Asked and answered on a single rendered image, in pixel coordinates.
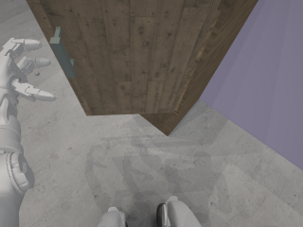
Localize handle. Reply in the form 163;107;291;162
49;26;76;79

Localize robot thigh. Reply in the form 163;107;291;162
162;201;202;227
96;210;126;227

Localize robot left forearm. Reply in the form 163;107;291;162
0;88;24;155

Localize robot left upper arm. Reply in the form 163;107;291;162
0;152;35;227

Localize robot right thigh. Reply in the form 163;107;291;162
162;201;202;227

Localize cupboard door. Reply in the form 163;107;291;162
26;0;221;116

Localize robot left thigh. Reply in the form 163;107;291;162
96;210;126;227

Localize robot left hand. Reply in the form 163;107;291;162
0;38;56;102

